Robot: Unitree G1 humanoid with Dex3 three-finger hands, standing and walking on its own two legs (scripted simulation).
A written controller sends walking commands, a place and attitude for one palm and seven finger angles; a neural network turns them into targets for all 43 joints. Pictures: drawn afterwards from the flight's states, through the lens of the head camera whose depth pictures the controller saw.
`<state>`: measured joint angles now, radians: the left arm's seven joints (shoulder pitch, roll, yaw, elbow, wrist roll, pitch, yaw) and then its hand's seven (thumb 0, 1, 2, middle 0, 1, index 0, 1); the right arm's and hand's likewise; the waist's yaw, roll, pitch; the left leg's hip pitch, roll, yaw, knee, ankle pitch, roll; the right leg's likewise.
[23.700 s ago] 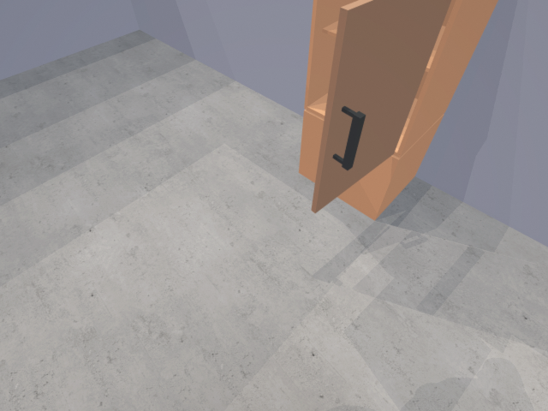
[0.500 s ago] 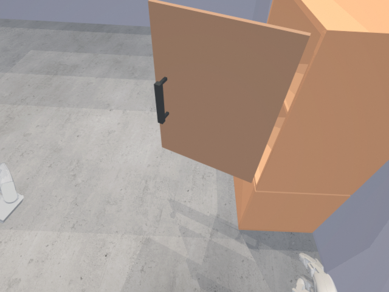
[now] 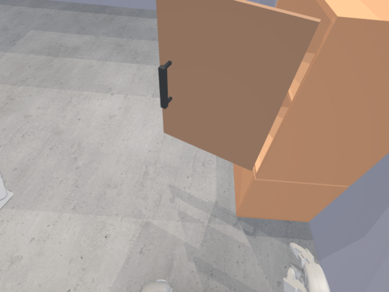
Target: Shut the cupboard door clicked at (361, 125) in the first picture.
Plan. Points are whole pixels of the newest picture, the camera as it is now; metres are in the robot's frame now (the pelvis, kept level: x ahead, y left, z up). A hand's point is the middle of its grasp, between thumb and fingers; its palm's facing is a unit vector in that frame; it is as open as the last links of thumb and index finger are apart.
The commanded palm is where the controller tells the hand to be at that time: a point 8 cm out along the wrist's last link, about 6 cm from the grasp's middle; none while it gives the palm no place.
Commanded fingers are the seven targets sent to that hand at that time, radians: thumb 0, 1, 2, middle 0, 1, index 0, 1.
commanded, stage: step back with the hand held close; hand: left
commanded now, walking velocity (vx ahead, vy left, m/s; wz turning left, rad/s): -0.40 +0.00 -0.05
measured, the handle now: (166, 85) +0.75 +0.15 -0.04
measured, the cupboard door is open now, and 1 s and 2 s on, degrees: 66 66 66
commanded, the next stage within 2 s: stop stepping back and stand still in 0.94 s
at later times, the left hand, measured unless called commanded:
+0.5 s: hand out of the picture +0.15 +0.28 +0.17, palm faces +0.43 -0.78 -0.46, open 7.4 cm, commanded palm +0.09 +0.30 +0.20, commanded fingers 0.00 0.90 0.90 -0.20 -0.30 -0.20 -0.30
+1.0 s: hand out of the picture +0.05 +0.28 +0.17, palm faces +0.41 -0.82 -0.40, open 7.4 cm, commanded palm -0.04 +0.32 +0.20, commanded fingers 0.00 0.90 0.90 -0.20 -0.30 -0.20 -0.30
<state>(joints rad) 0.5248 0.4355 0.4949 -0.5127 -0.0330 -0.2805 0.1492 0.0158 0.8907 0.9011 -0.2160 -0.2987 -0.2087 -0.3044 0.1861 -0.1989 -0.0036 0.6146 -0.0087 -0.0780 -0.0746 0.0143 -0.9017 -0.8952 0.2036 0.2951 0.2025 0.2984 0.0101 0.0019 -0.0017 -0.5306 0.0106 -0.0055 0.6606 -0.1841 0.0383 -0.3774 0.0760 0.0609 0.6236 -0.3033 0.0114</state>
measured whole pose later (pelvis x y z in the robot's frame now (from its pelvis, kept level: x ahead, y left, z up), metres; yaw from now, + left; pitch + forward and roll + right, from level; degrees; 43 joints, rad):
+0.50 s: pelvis -0.05 +0.01 +0.00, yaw -2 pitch +8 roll -2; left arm 0.57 0.45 0.49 -0.55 -0.07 -0.26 0.15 0.02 0.89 0.90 -0.21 -0.30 -0.20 -0.30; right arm 0.16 -0.18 0.00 0.62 -0.01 -0.09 -0.06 0.01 -0.90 -0.90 0.20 0.30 0.20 0.30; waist 0.04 -0.05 -0.07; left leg -0.63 0.05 0.11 0.46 0.02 0.05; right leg -0.11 0.04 0.06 0.42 -0.44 -0.01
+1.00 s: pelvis -0.19 +0.02 +0.01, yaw -2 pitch +1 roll -1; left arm 0.40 0.40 0.38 -0.44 -0.04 -0.17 0.17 0.02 0.89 0.90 -0.21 -0.30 -0.21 -0.30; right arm 0.20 -0.24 -0.03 0.68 0.01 -0.03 -0.11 0.01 -0.90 -0.90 0.20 0.29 0.20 0.30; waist 0.02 -0.02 0.03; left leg -0.39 0.02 0.03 0.55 -0.16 0.01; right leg -0.29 -0.01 -0.01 0.60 -0.33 0.02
